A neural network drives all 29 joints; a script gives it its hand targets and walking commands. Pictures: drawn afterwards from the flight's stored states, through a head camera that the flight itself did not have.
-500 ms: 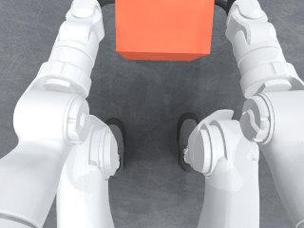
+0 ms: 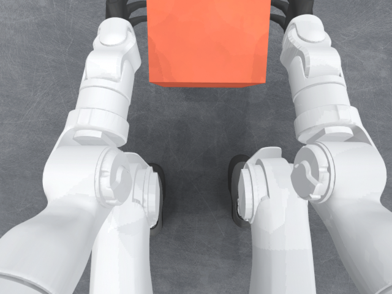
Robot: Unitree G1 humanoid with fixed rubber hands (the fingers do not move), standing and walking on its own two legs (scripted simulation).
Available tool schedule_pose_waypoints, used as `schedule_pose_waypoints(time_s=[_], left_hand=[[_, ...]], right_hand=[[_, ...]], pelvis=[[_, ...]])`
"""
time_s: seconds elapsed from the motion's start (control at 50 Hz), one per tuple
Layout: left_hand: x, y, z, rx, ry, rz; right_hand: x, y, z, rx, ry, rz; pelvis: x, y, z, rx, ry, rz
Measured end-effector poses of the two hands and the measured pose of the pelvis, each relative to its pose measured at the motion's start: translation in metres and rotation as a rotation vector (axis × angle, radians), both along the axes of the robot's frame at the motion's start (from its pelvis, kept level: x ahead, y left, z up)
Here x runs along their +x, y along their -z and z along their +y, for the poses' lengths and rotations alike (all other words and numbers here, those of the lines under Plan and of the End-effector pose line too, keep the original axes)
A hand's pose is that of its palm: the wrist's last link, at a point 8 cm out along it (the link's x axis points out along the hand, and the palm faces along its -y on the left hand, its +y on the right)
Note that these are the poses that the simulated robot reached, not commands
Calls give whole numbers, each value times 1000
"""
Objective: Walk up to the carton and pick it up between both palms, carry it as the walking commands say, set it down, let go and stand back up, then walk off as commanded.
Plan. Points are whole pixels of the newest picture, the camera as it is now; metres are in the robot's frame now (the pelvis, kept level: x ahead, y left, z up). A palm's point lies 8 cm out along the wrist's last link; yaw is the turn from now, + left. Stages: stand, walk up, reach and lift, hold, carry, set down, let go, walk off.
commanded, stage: reach and lift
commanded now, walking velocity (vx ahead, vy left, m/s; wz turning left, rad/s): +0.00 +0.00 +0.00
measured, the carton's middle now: (205, 43) +0.52 -0.04 -0.22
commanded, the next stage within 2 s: none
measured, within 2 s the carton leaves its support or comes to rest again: neither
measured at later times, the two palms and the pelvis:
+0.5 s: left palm (109, 12) +0.53 +0.10 -0.07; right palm (305, 12) +0.52 -0.17 -0.08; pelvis +0.01 -0.01 +0.04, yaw +0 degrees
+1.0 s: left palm (83, 4) +0.50 +0.10 +0.00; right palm (334, 2) +0.50 -0.16 +0.00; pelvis +0.00 +0.00 +0.08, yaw +0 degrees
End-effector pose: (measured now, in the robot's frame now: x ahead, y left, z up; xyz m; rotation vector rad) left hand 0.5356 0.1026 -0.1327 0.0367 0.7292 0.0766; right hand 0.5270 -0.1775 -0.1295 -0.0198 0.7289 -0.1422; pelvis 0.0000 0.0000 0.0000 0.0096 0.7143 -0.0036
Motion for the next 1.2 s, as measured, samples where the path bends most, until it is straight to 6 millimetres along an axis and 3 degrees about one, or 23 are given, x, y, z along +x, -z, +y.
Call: schedule_pose_waypoints(time_s=[0.22, 0.4, 1.2], left_hand=[[-7, -20, -3, 8, -22, -13], [-8, -41, 0, 67, -90, -29], [-38, -165, 2, 54, -100, -38]], right_hand=[[-4, -18, 6, -49, 89, -12], [-7, -37, 12, -16, 58, -28], [-38, -163, 19, -48, 115, -39]], pelvis=[[4, -16, -5, 11, 8, 45], [7, -28, -7, 14, 8, 66], [3, -100, -2, 8, 11, 53]])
